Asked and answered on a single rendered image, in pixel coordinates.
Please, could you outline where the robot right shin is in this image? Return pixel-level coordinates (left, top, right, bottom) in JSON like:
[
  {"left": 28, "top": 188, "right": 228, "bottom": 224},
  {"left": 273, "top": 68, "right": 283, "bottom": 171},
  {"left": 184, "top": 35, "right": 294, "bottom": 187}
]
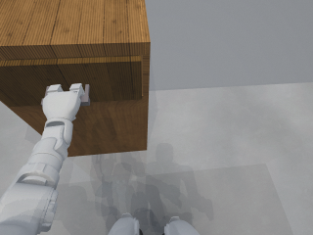
[{"left": 168, "top": 216, "right": 180, "bottom": 224}]

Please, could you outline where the robot left hand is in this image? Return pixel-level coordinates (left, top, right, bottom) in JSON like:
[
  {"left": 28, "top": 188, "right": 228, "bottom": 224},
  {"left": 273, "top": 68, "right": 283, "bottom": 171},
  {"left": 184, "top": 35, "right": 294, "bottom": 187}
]
[{"left": 42, "top": 83, "right": 85, "bottom": 122}]

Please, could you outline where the robot left thigh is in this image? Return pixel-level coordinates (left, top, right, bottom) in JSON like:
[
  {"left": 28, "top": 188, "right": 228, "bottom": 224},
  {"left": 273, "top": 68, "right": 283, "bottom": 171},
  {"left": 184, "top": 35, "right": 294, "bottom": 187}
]
[{"left": 108, "top": 217, "right": 140, "bottom": 235}]

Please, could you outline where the robot left upper arm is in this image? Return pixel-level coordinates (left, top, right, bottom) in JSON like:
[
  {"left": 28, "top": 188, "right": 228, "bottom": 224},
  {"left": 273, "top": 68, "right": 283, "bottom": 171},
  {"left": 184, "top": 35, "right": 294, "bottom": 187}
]
[{"left": 0, "top": 182, "right": 59, "bottom": 235}]

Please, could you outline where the handle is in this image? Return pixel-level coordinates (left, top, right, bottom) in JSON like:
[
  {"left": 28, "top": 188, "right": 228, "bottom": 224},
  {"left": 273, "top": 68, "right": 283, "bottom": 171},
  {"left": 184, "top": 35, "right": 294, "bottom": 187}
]
[{"left": 40, "top": 84, "right": 91, "bottom": 107}]

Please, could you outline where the cabinet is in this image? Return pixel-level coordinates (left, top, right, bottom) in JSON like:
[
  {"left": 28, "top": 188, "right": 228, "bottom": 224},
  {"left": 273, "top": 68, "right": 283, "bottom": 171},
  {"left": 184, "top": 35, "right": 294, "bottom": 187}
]
[{"left": 0, "top": 0, "right": 151, "bottom": 157}]

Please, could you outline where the drawer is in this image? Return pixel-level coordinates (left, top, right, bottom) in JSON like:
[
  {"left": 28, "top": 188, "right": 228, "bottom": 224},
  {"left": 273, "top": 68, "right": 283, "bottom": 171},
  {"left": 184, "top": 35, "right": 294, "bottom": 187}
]
[{"left": 0, "top": 55, "right": 142, "bottom": 107}]

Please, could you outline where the robot left forearm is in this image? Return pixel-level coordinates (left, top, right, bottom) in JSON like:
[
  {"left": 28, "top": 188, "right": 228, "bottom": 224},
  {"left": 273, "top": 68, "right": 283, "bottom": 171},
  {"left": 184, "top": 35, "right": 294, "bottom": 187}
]
[{"left": 0, "top": 117, "right": 73, "bottom": 211}]

